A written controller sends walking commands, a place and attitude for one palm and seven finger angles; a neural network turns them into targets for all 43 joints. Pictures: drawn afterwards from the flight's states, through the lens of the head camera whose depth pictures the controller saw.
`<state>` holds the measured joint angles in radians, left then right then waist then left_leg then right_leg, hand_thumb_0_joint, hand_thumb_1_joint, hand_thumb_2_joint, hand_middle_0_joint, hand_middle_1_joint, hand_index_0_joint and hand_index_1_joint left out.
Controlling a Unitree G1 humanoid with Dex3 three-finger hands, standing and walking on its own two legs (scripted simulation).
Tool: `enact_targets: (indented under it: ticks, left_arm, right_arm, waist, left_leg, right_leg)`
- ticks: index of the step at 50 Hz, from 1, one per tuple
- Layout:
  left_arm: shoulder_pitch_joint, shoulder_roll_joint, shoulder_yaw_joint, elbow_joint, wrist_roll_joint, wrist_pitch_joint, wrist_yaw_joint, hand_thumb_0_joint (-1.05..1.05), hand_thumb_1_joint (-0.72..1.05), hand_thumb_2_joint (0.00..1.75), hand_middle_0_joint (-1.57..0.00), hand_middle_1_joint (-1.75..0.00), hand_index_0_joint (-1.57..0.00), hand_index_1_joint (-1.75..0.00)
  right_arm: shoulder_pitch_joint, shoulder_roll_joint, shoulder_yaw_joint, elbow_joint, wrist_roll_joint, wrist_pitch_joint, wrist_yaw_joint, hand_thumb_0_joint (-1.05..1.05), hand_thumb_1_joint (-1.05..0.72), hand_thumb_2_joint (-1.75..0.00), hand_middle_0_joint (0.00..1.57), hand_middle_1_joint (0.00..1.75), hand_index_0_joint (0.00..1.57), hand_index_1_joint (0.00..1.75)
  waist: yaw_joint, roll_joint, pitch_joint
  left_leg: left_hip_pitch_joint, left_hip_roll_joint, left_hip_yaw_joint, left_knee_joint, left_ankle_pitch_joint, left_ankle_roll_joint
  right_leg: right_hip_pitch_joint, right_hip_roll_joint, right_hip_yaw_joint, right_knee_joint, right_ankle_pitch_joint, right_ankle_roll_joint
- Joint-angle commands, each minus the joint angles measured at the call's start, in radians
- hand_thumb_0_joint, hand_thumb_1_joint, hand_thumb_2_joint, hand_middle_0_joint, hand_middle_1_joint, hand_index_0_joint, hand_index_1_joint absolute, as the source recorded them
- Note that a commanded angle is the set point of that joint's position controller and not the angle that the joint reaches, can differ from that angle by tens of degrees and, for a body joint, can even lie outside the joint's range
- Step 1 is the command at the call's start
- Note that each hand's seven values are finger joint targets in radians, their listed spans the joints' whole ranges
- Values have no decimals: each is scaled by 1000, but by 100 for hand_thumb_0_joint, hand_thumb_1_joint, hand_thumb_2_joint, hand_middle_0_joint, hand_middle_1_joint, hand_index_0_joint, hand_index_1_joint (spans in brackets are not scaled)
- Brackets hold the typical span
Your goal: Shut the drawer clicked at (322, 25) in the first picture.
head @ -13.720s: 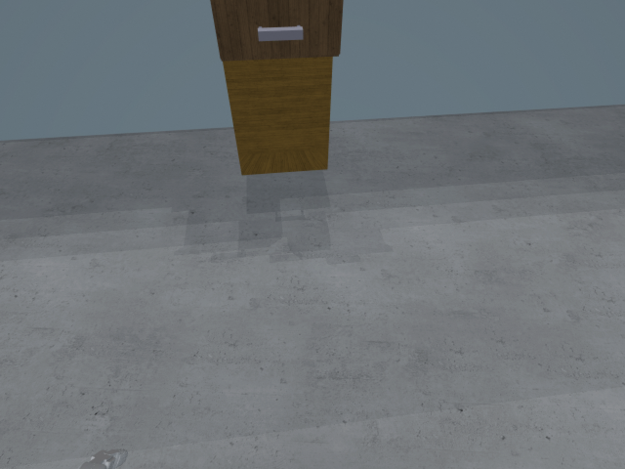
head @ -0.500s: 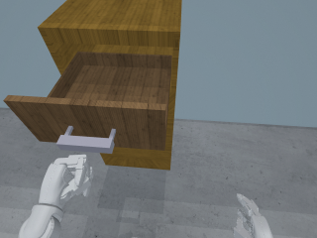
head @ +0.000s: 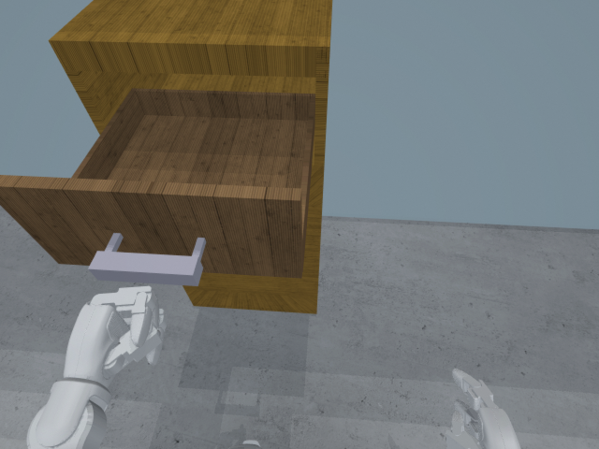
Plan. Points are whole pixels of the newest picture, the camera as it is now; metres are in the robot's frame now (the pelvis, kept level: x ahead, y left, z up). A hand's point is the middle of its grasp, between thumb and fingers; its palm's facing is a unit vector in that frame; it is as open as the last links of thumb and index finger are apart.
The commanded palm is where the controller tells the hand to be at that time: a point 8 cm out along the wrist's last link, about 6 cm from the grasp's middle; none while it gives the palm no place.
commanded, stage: bring the fist close to the handle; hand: left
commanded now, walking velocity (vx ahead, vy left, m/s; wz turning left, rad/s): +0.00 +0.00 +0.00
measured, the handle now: (153, 254) +0.35 +0.21 +0.07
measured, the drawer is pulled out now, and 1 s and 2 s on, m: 0.27 0.20 0.08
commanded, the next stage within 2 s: push the drawer shut in 0.02 s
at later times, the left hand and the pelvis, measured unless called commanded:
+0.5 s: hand (166, 308) +0.27 +0.18 +0.07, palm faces -0.06 -1.00 -0.06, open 3.1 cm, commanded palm +0.26 +0.24 +0.07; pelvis +0.00 +0.00 +0.00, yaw +0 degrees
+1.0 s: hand (183, 263) +0.34 +0.17 +0.07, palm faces -0.05 -1.00 -0.06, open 3.1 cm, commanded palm +0.32 +0.22 +0.07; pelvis -0.01 +0.00 +0.00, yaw +0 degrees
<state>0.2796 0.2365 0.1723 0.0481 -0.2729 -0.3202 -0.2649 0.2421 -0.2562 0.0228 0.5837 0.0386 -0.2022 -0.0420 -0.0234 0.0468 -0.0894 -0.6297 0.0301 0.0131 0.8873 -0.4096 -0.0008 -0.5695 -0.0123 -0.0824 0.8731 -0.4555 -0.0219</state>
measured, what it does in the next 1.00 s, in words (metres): stands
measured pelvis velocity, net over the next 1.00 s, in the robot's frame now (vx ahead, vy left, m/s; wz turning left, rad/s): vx -0.01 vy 0.00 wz -0.01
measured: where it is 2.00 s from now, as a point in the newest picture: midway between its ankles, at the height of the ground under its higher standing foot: outside the picture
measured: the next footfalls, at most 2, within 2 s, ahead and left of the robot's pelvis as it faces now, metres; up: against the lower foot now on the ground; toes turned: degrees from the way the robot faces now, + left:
none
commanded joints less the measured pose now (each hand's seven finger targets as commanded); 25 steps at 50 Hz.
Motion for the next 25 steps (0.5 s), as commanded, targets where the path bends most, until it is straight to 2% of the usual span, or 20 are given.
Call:
enact_targets:
  ticks: [1,3,4,5,7,8,9,12,15,16,19,20,22,23,24,25]
  left_arm:
    - [-82,128,74,-239,-26,-81,-4,0,90,90,-140,-160,-140,-160]
    - [-79,127,72,-218,-28,-73,-10,0,90,90,-140,-160,-140,-160]
    - [-78,154,99,-184,-24,-68,-6,0,90,90,-140,-160,-140,-160]
    - [-90,133,80,-178,-26,-66,-11,0,90,90,-140,-160,-140,-160]
    - [-114,162,112,-173,-31,-67,-15,0,90,90,-140,-160,-140,-160]
    - [-156,140,78,-189,-29,-70,-20,0,90,90,-140,-160,-140,-160]
    - [-204,154,83,-199,-25,-75,-12,0,90,90,-140,-160,-140,-160]
    - [-222,130,55,-203,-20,-79,-9,0,90,90,-140,-160,-140,-160]
    - [-210,148,78,-137,-12,-65,0,0,90,90,-140,-160,-140,-160]
    - [-241,127,55,-128,-11,-58,-2,0,90,90,-140,-160,-140,-160]
    - [-257,186,114,-80,-8,-43,7,0,90,90,-140,-160,-140,-160]
    - [-278,163,101,-81,-10,-42,7,0,90,90,-140,-160,-140,-160]
    - [-352,164,96,-78,-13,-44,7,0,90,90,-140,-160,-140,-160]
    - [-355,174,111,-61,-15,-45,8,0,90,90,-140,-160,-140,-160]
    - [-369,188,116,-44,-10,-46,12,0,90,90,-140,-160,-140,-160]
    - [-415,162,89,-31,-9,-48,7,0,90,90,-140,-160,-140,-160]
  right_arm:
    - [-61,-116,-53,-163,0,-65,-10,0,-90,-90,20,30,20,30]
    - [-59,-118,-52,-160,1,-63,-10,0,-90,-90,20,30,20,30]
    - [-57,-123,-54,-150,-1,-57,-12,0,-90,-90,20,30,20,30]
    - [-60,-123,-53,-155,0,-54,-14,0,-90,-90,20,30,20,30]
    - [-60,-126,-55,-155,2,-53,-16,0,-90,-90,20,30,20,30]
    - [-66,-125,-50,-157,2,-55,-17,0,-90,-90,20,30,20,30]
    - [-65,-126,-50,-151,1,-55,-20,0,-90,-90,20,30,20,30]
    - [-56,-122,-50,-147,1,-63,-18,0,-90,-90,20,30,20,30]
    - [-47,-129,-52,-140,-1,-54,-17,0,-90,-90,20,30,20,30]
    - [-50,-127,-50,-142,-1,-50,-16,0,-90,-90,20,30,20,30]
    - [-52,-135,-50,-139,0,-34,-16,0,-90,-90,20,30,20,30]
    - [-56,-128,-49,-143,-1,-31,-15,0,-90,-90,20,30,20,30]
    - [-58,-128,-47,-138,2,-27,-14,0,-90,-90,20,30,20,30]
    - [-55,-129,-48,-135,1,-25,-16,0,-90,-90,20,30,20,30]
    - [-53,-134,-48,-129,0,-20,-18,0,-90,-90,20,30,20,30]
    - [-55,-130,-47,-126,1,-19,-19,0,-90,-90,20,30,20,30]
  waist:
    - [4,-12,-201]
    - [-5,-15,-176]
    - [-6,-54,-153]
    - [-12,-59,-142]
    - [-6,-45,-149]
    - [-14,-17,-152]
    - [-22,-22,-147]
    - [-16,15,-205]
    - [-13,-43,-193]
    - [-16,-42,-190]
    - [-4,-51,-179]
    - [-4,-47,-193]
    - [-16,-33,-182]
    - [-12,-27,-188]
    - [-19,-64,-181]
    - [-30,-60,-176]
  left_leg:
    - [151,-28,-20,-112,237,24]
    - [141,-29,-20,-110,222,23]
    - [119,-26,-22,-108,208,25]
    - [113,-30,-20,-107,192,26]
    - [110,-30,-20,-108,177,23]
    - [121,-32,-20,-109,172,25]
    - [124,-28,-23,-106,174,27]
    - [170,-28,-27,-109,218,25]
    - [149,-26,-28,-108,229,25]
    - [145,-29,-25,-113,218,24]
    - [123,-28,-21,-117,205,25]
    - [131,-31,-16,-118,213,25]
    - [135,-30,-18,-121,203,22]
    - [136,-29,-18,-122,196,22]
    - [125,-27,-20,-117,193,26]
    - [126,-30,-17,-117,180,26]
  right_leg:
    - [88,11,43,-138,301,16]
    - [72,10,44,-146,291,19]
    - [68,12,46,-150,272,19]
    - [59,10,52,-155,259,23]
    - [62,8,58,-160,235,22]
    - [50,6,59,-161,227,21]
    - [45,7,58,-158,226,20]
    - [57,9,46,-141,275,15]
    - [62,11,46,-139,297,19]
    - [60,9,45,-140,290,20]
    - [79,7,57,-152,274,19]
    - [87,4,61,-151,291,21]
    - [74,5,57,-152,280,21]
    - [73,6,58,-154,267,20]
    - [72,8,62,-159,263,22]
    - [60,5,68,-164,253,25]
